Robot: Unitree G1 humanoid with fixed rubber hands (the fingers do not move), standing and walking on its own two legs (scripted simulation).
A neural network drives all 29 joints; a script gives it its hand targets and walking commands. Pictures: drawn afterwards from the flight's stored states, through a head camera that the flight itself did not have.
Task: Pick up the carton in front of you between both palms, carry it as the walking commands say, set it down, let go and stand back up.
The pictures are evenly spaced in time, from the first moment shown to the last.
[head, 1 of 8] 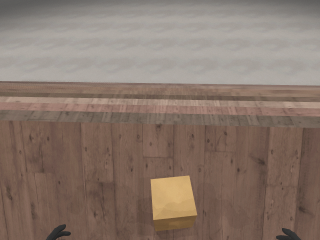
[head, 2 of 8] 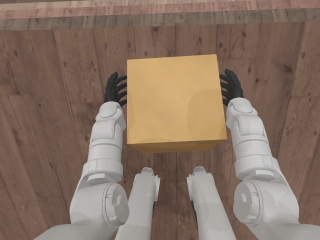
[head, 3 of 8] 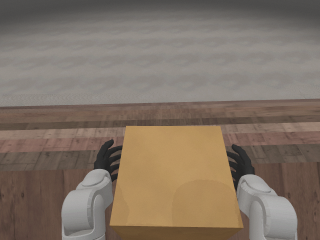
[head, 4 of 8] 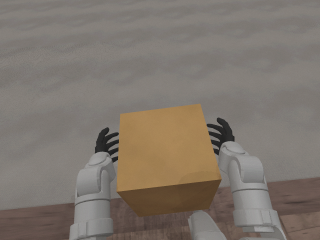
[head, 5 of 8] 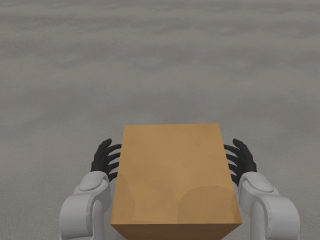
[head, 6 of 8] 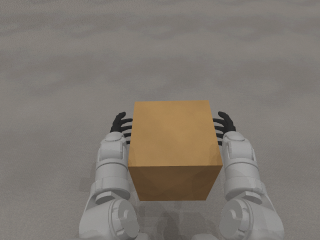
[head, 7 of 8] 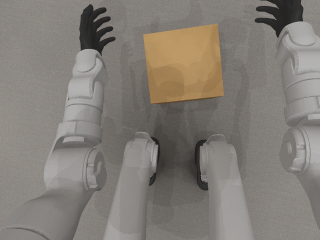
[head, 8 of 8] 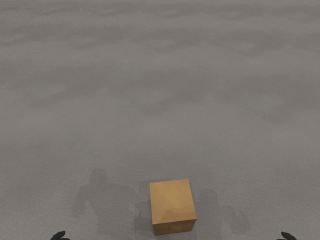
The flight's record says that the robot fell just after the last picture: no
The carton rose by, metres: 0.69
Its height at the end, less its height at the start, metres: -1.58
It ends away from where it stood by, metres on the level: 5.83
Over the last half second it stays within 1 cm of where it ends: yes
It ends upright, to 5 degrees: yes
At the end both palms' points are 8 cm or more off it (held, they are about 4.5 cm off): yes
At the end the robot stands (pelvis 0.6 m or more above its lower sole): yes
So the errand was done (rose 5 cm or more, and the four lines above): yes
